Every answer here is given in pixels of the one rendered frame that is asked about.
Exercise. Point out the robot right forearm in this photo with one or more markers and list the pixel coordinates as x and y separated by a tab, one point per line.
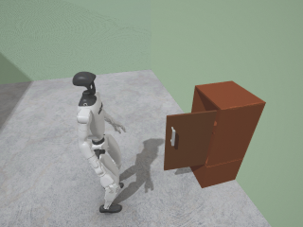
92	158

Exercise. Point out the handle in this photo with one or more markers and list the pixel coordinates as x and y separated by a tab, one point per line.
173	136

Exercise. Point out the left robot hand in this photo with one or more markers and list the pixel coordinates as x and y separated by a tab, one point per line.
117	125

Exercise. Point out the cupboard door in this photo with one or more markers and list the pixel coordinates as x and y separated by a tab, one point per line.
192	137

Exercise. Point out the robot right upper arm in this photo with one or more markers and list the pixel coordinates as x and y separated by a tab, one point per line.
84	119

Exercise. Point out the right robot thigh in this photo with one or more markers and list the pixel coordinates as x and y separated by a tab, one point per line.
108	164

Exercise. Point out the right robot shin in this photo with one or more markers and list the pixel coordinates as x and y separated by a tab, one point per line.
109	197

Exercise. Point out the right robot hand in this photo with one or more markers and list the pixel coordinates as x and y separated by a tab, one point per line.
107	180

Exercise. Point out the robot left forearm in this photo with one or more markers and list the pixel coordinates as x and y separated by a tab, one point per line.
109	119

